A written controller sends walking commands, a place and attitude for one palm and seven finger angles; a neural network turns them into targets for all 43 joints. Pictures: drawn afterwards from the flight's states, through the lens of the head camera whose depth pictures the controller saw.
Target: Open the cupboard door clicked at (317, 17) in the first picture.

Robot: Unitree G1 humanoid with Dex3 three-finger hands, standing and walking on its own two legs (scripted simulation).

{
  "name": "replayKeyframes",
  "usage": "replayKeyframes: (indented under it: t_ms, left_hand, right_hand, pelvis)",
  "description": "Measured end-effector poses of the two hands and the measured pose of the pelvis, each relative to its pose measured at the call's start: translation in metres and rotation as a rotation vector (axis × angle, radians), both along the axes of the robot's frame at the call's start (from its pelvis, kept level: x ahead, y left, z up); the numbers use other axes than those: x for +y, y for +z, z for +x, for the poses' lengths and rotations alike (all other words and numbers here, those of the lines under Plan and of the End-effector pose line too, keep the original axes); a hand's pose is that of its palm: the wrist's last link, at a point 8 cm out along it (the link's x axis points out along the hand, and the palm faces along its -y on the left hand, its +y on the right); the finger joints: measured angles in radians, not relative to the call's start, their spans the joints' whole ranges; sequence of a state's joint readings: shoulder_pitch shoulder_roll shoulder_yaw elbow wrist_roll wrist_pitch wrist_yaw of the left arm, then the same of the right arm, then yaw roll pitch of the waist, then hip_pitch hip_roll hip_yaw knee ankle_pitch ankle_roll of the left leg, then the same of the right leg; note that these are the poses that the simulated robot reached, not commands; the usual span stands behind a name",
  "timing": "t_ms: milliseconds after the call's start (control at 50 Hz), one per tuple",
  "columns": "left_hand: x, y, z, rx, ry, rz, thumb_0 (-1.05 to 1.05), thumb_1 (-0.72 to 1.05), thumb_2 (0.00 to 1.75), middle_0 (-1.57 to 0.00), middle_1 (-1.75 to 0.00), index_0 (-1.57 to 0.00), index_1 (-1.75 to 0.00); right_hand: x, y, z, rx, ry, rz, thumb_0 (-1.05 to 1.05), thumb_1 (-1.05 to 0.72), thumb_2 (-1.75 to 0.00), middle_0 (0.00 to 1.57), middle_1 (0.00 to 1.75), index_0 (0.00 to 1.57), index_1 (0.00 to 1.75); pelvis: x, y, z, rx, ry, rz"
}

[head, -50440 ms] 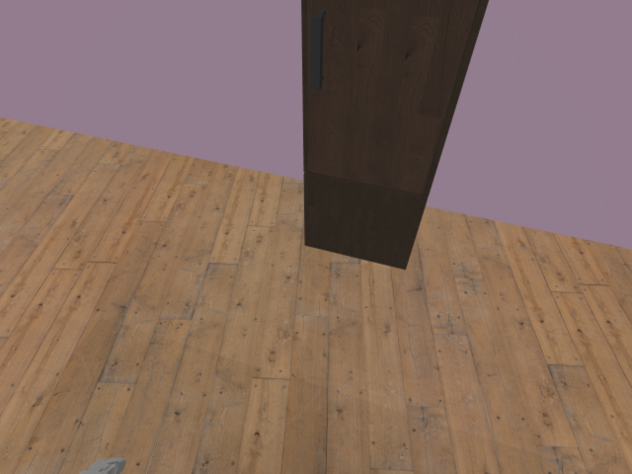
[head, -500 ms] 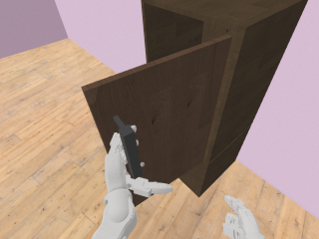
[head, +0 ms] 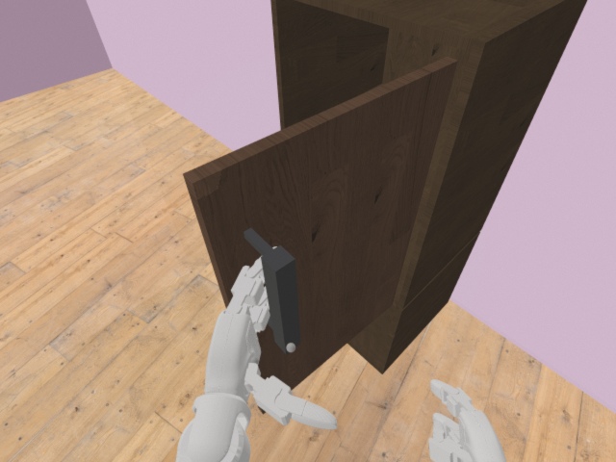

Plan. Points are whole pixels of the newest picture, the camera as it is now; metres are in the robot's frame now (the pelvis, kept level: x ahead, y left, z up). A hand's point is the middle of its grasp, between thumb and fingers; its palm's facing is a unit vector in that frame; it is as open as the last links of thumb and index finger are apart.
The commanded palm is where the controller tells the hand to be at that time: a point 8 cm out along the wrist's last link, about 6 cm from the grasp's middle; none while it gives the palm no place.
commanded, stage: slide the hand sideways off the handle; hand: left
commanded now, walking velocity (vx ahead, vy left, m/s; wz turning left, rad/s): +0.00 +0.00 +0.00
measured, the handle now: (272, 294) +0.29 +0.07 +0.10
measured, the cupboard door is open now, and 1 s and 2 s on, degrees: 86 86 86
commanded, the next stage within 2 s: draw the hand back to the body in 0.76 s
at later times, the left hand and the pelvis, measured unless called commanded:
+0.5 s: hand (244, 388) +0.18 +0.08 +0.10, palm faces +0.03 -1.00 -0.01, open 16.2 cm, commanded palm +0.14 +0.14 +0.10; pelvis +0.01 -0.02 -0.01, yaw +1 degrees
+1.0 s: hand (200, 409) +0.16 +0.12 +0.10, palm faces +0.03 -1.00 -0.04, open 16.3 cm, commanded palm +0.12 +0.18 +0.12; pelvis +0.00 -0.02 -0.02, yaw +1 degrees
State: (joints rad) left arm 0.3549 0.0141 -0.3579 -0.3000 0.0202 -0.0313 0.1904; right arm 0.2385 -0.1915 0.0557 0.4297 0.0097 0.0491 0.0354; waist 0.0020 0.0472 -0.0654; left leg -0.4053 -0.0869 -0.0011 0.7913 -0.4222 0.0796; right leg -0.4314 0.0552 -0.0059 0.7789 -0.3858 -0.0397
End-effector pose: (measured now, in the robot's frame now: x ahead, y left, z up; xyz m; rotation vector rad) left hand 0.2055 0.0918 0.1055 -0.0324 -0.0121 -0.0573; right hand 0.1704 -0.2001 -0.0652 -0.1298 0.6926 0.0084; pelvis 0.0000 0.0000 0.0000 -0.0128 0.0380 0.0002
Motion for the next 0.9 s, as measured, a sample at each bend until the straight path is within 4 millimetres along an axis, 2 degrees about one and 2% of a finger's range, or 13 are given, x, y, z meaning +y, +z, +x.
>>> replayKeyframes:
  t_ms: [380,700,800,900]
  left_hand:
    - [0.029,0.0,-0.034,0.031,0.064,0.02,-0.02,-0.5,0.3,-0.17,-0.31,-0.19,-0.32]
    - [0.063,-0.002,-0.066,0.05,0.115,0.063,-0.02,-0.5,0.3,-0.15,-0.3,-0.16,-0.3]
    - [0.071,-0.006,-0.073,0.056,0.108,0.06,-0.02,-0.5,0.3,-0.15,-0.3,-0.15,-0.3]
    - [0.071,-0.005,-0.074,0.031,0.094,0.041,-0.02,-0.5,0.3,-0.14,-0.3,-0.15,-0.3]
  right_hand:
    - [-0.012,0.007,0.027,-0.075,0.018,-0.015,0.02,-0.91,-0.9,0.2,0.3,0.2,0.3]
    - [-0.038,-0.003,0.021,-0.092,-0.019,-0.057,0.02,-0.91,-0.9,0.2,0.3,0.2,0.3]
    - [-0.04,-0.004,0.019,-0.105,-0.037,-0.063,0.02,-0.91,-0.9,0.2,0.3,0.2,0.3]
    - [-0.037,-0.002,0.018,-0.137,-0.036,-0.065,0.02,-0.91,-0.9,0.2,0.3,0.2,0.3]
  pelvis:
    - [-0.01,-0.006,0.013,0.036,0.006,-0.001]
    - [-0.023,-0.013,0.012,0.077,0.022,-0.005]
    - [-0.023,-0.014,0.009,0.078,0.025,-0.009]
    - [-0.02,-0.016,0.005,0.078,0.028,-0.013]
